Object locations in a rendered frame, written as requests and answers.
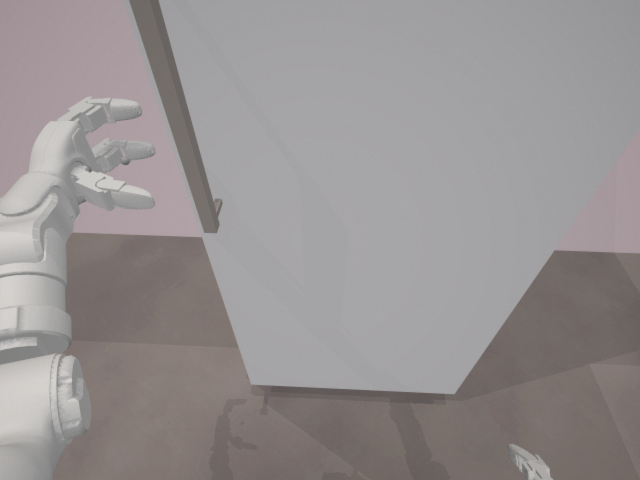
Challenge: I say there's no left robot forearm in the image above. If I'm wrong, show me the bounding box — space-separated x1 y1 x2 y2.
0 172 80 365

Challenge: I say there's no left robot hand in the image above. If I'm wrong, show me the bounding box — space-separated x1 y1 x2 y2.
28 97 156 211

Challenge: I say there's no left robot upper arm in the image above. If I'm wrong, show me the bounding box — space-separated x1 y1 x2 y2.
0 353 91 480

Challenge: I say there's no right robot hand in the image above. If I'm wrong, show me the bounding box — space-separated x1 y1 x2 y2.
507 444 554 480

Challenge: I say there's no fridge door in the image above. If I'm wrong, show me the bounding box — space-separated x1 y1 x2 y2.
123 0 640 394

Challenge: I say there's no handle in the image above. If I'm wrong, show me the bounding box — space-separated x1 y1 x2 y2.
129 0 223 233

